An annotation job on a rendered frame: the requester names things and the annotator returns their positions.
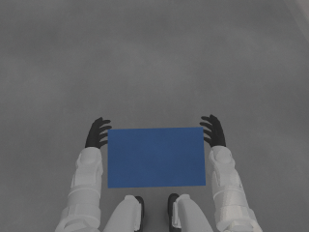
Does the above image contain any right robot shin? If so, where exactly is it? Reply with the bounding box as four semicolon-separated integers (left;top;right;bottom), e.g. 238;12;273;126
172;194;190;229

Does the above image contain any robot right forearm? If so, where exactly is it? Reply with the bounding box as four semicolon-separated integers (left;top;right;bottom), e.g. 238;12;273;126
207;145;263;232

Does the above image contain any robot left hand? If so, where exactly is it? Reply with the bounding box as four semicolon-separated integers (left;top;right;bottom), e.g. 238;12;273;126
85;117;112;149

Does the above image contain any robot left forearm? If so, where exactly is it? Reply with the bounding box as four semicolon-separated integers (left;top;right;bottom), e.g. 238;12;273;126
55;147;103;232

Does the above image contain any carton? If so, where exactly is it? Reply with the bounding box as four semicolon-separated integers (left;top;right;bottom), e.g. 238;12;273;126
107;127;206;189

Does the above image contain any robot right hand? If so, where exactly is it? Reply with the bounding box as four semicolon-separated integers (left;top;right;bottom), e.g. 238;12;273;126
199;114;226;147

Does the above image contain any left robot thigh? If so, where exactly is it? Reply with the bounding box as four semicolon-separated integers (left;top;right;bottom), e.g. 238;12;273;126
102;199;142;232

